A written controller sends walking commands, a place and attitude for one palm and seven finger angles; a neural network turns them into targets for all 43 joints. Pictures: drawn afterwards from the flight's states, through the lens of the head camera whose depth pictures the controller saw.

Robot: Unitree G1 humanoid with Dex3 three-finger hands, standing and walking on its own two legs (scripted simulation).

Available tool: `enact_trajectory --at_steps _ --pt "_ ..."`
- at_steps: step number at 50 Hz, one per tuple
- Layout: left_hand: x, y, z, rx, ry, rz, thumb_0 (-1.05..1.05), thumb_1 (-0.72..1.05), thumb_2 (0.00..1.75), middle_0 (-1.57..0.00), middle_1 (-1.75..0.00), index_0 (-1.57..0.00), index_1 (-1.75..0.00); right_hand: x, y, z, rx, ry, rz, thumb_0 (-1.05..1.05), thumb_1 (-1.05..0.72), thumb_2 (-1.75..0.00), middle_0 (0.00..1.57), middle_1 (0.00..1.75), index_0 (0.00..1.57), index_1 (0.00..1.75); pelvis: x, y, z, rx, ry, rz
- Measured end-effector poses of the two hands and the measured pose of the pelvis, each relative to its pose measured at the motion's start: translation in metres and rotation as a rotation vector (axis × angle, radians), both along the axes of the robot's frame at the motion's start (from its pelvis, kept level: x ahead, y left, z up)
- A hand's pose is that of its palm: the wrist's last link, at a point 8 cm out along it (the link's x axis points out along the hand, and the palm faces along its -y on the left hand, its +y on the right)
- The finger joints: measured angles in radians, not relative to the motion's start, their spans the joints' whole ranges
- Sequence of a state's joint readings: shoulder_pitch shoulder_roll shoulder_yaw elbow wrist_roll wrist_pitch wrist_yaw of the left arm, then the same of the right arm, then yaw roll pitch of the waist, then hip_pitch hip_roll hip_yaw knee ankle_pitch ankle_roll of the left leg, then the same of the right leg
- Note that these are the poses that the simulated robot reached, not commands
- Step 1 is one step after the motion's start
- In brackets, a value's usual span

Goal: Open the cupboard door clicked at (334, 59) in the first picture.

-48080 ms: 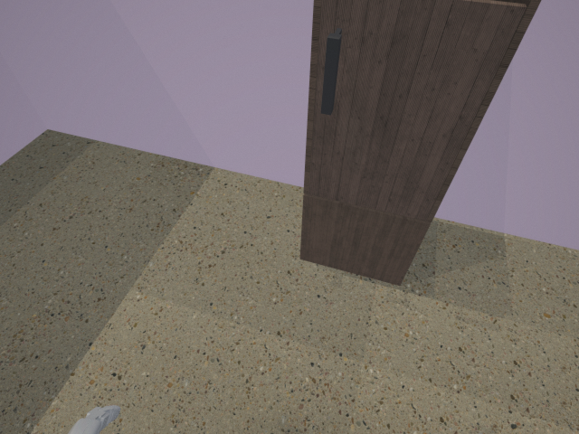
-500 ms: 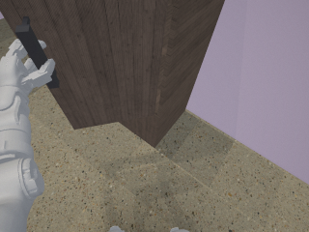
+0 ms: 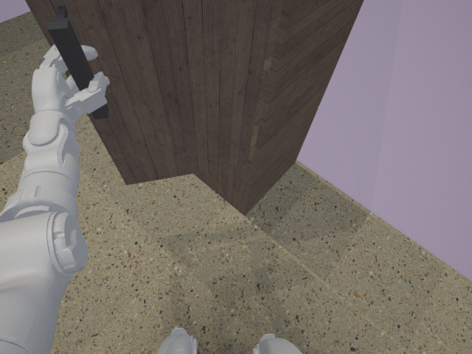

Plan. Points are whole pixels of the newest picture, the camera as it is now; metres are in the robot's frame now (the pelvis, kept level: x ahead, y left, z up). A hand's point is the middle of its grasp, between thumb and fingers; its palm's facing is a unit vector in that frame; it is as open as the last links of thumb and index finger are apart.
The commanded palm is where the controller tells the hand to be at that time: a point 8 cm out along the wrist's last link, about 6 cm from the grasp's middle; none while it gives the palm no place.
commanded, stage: pull the door open along its arc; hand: left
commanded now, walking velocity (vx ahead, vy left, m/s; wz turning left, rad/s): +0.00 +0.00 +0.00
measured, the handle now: (83, 67) +0.57 +0.22 +0.13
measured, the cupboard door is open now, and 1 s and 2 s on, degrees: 55 80 89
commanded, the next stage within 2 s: open thumb and fingers to let go in 1.46 s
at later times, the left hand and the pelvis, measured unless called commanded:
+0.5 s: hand (100, 98) +0.50 +0.18 +0.12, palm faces +0.27 -0.95 +0.13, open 6.4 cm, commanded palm +0.43 +0.23 +0.12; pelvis +0.02 +0.00 +0.01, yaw -2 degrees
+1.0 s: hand (144, 149) +0.40 +0.11 +0.12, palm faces +0.46 -0.89 -0.01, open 6.3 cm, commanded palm +0.36 +0.15 +0.12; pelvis +0.03 -0.02 +0.02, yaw +2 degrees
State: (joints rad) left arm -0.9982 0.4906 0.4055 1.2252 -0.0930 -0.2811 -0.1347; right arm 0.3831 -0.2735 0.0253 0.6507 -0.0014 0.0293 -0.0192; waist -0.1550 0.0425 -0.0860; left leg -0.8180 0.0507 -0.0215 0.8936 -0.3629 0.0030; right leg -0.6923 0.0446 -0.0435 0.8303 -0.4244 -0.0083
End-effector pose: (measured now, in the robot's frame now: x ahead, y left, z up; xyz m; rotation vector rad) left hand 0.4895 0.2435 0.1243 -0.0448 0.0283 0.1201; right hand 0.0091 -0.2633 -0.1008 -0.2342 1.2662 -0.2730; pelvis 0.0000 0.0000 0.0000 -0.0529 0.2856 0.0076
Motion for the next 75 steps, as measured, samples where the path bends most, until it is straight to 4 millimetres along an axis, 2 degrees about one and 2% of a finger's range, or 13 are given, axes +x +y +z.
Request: enact_trajectory --at_steps 5,10,14,17,21,27,31,37,43,47,53,67,75 --pt "0.004 -0.005 -0.002 -0.014 0.005 0.133 0.03 0.64 0.82 -0.33 -1.33 -0.38 -1.34 -0.037 0.002 -0.002 0.011 0.082 -0.026 0.01 -0.91 -0.9 0.2 0.3 0.21 0.3 -0.004 -0.002 -0.002 -0.002 0.014 -0.001" --pt "0.007 0.0 -0.001 0.077 -0.001 0.026 0.02 0.68 0.79 -0.34 -1.34 -0.34 -1.34 -0.065 0.003 0.0 0.011 0.13 -0.094 0.01 -0.91 -0.9 0.2 0.3 0.21 0.3 -0.005 -0.003 -0.002 0.0 0.018 -0.015" --pt "0.003 0.003 0.0 0.065 0.002 -0.068 0.03 0.68 0.76 -0.33 -1.32 -0.31 -1.34 -0.073 0.002 0.006 -0.001 0.152 -0.123 0.01 -0.91 -0.9 0.2 0.3 0.21 0.3 -0.001 -0.002 0.002 -0.001 0.008 -0.025" --pt "-0.002 0.004 0.0 0.049 -0.002 -0.103 0.03 0.68 0.74 -0.31 -1.31 -0.32 -1.34 -0.068 0.002 0.009 -0.006 0.138 -0.129 0.01 -0.91 -0.9 0.2 0.3 0.21 0.3 0.004 -0.001 0.005 0.0 -0.003 -0.033" --pt "-0.011 -0.001 -0.004 -0.026 -0.023 -0.011 0.05 0.66 0.74 -0.31 -1.32 -0.33 -1.31 -0.044 0.001 0.01 0.0 0.08 -0.106 0.01 -0.91 -0.9 0.2 0.3 0.21 0.3 0.012 0.002 0.009 0.001 -0.014 -0.041" --pt "-0.032 -0.021 -0.006 -0.078 -0.051 0.223 0.05 0.66 0.78 -0.31 -1.33 -0.33 -1.27 0.022 0.009 0.008 0.052 -0.084 -0.023 0.01 -0.91 -0.9 0.2 0.3 0.2 0.3 0.022 0.005 0.012 0.012 -0.028 -0.045" --pt "-0.056 -0.037 -0.004 -0.021 -0.04 0.314 0.03 0.65 0.8 -0.31 -1.31 -0.32 -1.28 0.072 0.018 0.009 0.101 -0.201 0.035 0.01 -0.91 -0.9 0.2 0.3 0.2 0.3 0.029 0.006 0.015 0.019 -0.047 -0.045" --pt "-0.096 -0.061 -0.002 0.03 -0.01 0.307 0.01 0.66 0.77 -0.33 -1.31 -0.34 -1.32 0.133 0.03 0.02 0.14 -0.327 0.104 0.01 -0.91 -0.9 0.2 0.3 0.21 0.3 0.037 0.001 0.02 0.03 -0.107 -0.032" --pt "-0.128 -0.086 -0.001 0.009 0.005 0.309 0.02 0.65 0.75 -0.31 -1.31 -0.34 -1.32 0.172 0.03 0.035 0.124 -0.402 0.175 0.01 -0.91 -0.9 0.2 0.3 0.21 0.3 0.038 -0.008 0.023 0.037 -0.163 -0.001" --pt "-0.134 -0.095 0.0 0.038 0.009 0.339 0.01 0.66 0.78 -0.3 -1.31 -0.33 -1.32 0.184 0.026 0.035 0.106 -0.409 0.214 0.01 -0.91 -0.9 0.2 0.3 0.21 0.3 0.033 -0.014 0.022 0.043 -0.178 0.019" --pt "-0.133 -0.096 0.0 0.053 0.011 0.368 0.01 0.65 0.81 -0.32 -1.32 -0.32 -1.33 0.174 0.018 0.025 0.1 -0.363 0.22 0.01 -0.91 -0.9 0.2 0.3 0.21 0.3 0.023 -0.024 0.022 0.053 -0.177 0.034" --pt "-0.15 -0.11 -0.001 0.036 -0.002 0.328 0.01 0.67 0.73 -0.3 -1.32 -0.31 -1.33 0.107 -0.002 0.008 0.12 -0.262 0.137 0.01 -0.91 -0.9 0.2 0.3 0.21 0.3 0.015 -0.031 0.025 0.06 -0.197 0.018" --pt "-0.173 -0.135 -0.001 0.021 -0.012 0.306 0.02 0.66 0.72 -0.29 -1.31 -0.31 -1.31 0.118 0.0 0.016 0.111 -0.314 0.154 0.01 -0.91 -0.9 0.2 0.3 0.2 0.3 0.015 -0.028 0.026 0.059 -0.222 0.017"
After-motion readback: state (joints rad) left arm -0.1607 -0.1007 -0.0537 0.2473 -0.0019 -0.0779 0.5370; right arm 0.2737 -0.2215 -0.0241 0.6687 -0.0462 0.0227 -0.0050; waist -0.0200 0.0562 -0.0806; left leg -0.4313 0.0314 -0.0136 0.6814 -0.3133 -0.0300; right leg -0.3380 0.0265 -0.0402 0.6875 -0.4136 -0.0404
